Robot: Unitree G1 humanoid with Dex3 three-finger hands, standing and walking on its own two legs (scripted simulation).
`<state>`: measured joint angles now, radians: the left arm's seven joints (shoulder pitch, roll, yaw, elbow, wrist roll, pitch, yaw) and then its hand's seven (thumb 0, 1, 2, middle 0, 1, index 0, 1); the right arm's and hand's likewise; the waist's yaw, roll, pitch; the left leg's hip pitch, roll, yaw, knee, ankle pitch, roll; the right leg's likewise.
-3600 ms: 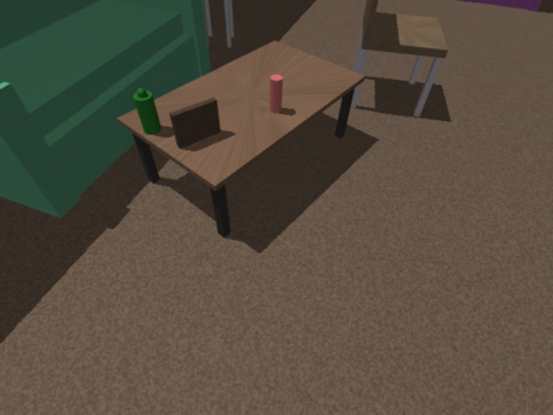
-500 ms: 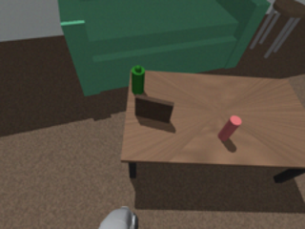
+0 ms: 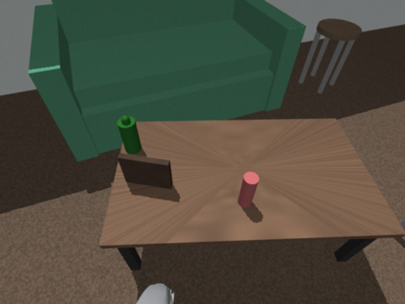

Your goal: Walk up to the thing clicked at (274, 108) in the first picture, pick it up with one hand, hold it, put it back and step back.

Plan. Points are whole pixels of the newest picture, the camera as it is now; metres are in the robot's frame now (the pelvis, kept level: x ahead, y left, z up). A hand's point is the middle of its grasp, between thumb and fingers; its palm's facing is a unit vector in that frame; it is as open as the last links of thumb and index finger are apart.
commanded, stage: walk up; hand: right
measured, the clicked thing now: (247, 190) +0.54 -0.14 -0.28
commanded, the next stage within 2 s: none
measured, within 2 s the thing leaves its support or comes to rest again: neither
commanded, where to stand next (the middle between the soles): +0.08 +0.05 m, yaw +3 degrees
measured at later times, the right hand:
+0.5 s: hand (306, 280) +0.22 -0.22 -0.13, palm faces -0.13 +0.93 -0.35, open 7.3 cm
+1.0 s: hand out of the picture +0.09 -0.22 -0.13, palm faces -0.10 +0.91 -0.40, open 7.4 cm
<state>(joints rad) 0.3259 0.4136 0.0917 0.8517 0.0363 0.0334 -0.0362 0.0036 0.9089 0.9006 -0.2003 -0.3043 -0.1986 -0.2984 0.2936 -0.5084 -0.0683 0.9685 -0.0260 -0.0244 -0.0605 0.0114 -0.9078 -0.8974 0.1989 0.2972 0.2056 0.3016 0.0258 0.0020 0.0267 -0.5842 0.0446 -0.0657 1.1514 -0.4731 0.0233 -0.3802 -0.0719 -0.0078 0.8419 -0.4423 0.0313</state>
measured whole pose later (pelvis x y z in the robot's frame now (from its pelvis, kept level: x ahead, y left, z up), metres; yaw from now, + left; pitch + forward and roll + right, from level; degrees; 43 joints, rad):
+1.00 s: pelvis +0.02 +0.05 +0.02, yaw +5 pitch -2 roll +0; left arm 0.13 0.43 0.04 1.00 0.00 0.00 0.01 0.01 0.91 0.90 -0.20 -0.30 -0.20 -0.30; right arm 0.17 -0.36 -0.03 1.05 -0.02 0.00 0.00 0.01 -0.91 -0.90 0.20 0.30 0.21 0.30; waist -0.01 -0.04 0.11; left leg -0.30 0.01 0.02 0.72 -0.39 0.01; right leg -0.35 -0.06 0.01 0.70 -0.31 0.00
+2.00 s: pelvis +0.03 +0.04 +0.05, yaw +3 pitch -2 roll +0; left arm 0.06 0.34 0.02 1.15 0.01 0.00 -0.01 0.01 0.91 0.90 -0.20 -0.30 -0.20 -0.30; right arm 0.09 -0.34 -0.02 1.16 -0.02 -0.02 0.00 0.01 -0.91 -0.90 0.20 0.30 0.21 0.30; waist -0.02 -0.01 0.05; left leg -0.09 0.03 0.05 0.33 -0.21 -0.02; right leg -0.17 -0.04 0.03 0.35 -0.16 0.04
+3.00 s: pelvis +0.03 +0.03 +0.05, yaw +3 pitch -2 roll +0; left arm 0.10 0.36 0.00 1.14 0.01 0.00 -0.01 0.01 0.91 0.90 -0.20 -0.30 -0.20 -0.30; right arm 0.10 -0.35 -0.01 1.15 -0.02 -0.01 0.01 0.01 -0.91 -0.90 0.20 0.30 0.21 0.30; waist -0.01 -0.01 0.05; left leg -0.07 0.04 0.04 0.30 -0.19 -0.03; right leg -0.15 -0.03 0.01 0.33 -0.14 0.03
